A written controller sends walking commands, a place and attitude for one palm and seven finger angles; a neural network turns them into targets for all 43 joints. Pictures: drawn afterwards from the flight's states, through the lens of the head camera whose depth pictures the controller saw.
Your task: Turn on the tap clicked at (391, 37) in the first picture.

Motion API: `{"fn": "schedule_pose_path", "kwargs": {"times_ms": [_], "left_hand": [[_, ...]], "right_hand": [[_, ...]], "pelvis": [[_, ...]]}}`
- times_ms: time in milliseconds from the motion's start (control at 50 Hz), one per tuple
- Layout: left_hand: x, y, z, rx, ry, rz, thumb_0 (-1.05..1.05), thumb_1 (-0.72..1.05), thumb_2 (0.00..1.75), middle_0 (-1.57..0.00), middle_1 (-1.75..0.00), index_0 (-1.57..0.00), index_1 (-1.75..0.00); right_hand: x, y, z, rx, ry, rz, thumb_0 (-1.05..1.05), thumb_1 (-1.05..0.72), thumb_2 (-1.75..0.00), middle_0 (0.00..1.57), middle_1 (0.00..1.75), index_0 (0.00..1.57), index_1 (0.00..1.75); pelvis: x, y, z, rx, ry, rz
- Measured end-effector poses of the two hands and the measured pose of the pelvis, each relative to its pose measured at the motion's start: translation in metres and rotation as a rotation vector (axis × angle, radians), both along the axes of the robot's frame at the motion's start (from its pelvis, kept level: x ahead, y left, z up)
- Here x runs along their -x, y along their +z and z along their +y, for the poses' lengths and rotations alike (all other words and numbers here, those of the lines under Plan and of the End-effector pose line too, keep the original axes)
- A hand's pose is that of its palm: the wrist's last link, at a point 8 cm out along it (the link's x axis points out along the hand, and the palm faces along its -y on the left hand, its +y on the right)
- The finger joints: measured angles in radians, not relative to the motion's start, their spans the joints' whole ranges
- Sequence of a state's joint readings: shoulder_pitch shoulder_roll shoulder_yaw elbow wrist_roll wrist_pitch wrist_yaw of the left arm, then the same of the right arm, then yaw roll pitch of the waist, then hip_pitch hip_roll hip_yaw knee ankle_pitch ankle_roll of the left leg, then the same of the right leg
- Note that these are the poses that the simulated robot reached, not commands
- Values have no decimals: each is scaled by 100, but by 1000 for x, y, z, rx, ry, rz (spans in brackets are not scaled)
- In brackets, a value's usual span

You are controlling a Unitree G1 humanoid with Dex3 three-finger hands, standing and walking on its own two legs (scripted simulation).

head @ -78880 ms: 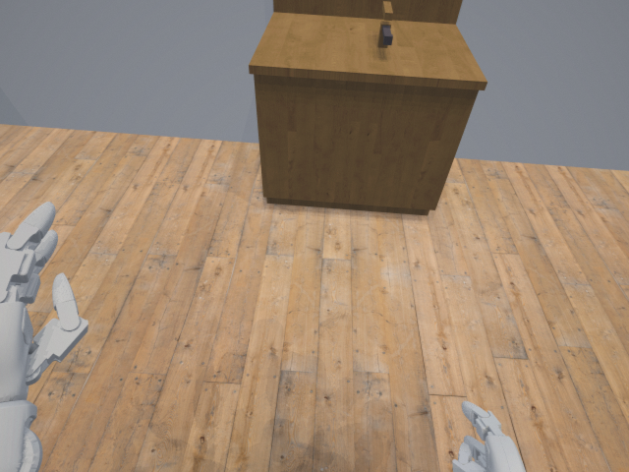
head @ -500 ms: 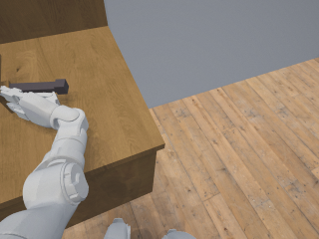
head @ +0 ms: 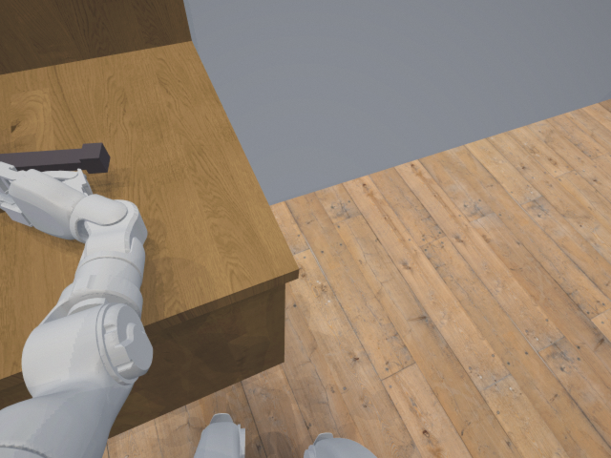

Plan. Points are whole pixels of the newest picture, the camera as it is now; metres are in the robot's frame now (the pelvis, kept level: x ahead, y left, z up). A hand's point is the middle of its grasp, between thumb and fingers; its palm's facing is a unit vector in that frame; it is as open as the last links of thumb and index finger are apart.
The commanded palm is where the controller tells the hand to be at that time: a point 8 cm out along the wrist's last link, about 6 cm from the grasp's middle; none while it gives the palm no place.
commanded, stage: push the lever round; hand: left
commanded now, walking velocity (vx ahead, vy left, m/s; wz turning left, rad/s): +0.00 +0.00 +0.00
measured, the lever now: (95, 158) +0.51 +0.24 +0.08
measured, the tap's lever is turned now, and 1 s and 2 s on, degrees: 75 76 77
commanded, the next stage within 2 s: none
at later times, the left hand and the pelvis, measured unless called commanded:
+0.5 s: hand (81, 177) +0.49 +0.25 +0.07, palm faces +0.87 -0.47 -0.15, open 8.3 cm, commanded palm +0.48 +0.27 +0.08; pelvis +0.00 -0.03 -0.01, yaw +1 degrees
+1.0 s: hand (81, 178) +0.49 +0.26 +0.07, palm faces +0.87 -0.46 -0.17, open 8.4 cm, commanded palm +0.48 +0.28 +0.08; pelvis +0.00 -0.06 -0.02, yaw +2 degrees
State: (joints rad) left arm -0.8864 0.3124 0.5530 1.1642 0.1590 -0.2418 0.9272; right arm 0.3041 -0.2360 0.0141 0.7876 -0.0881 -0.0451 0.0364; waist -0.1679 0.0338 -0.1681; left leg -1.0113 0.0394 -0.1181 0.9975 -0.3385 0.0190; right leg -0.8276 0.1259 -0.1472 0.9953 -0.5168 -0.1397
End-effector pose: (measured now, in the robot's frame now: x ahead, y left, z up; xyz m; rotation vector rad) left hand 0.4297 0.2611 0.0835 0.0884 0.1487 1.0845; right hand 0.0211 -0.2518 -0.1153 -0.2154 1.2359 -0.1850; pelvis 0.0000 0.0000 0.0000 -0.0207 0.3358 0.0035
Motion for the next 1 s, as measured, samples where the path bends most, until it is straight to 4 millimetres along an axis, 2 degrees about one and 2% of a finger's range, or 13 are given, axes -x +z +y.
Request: {"fn": "schedule_pose_path", "kwargs": {"times_ms": [700,1000], "left_hand": [[0,0,0,-4,5,8,1,93,92,-1,-9,0,-6],[1,1,1,-11,1,25,1,91,91,-1,-9,0,-6]], "right_hand": [[6,-17,-43,-29,29,28,1,-91,-89,20,30,20,30],[-4,-26,-64,-33,40,16,1,-91,-89,20,30,20,30]], "pelvis": [[0,-13,-40,-31,4,19],[1,-18,-57,-57,11,34]]}}
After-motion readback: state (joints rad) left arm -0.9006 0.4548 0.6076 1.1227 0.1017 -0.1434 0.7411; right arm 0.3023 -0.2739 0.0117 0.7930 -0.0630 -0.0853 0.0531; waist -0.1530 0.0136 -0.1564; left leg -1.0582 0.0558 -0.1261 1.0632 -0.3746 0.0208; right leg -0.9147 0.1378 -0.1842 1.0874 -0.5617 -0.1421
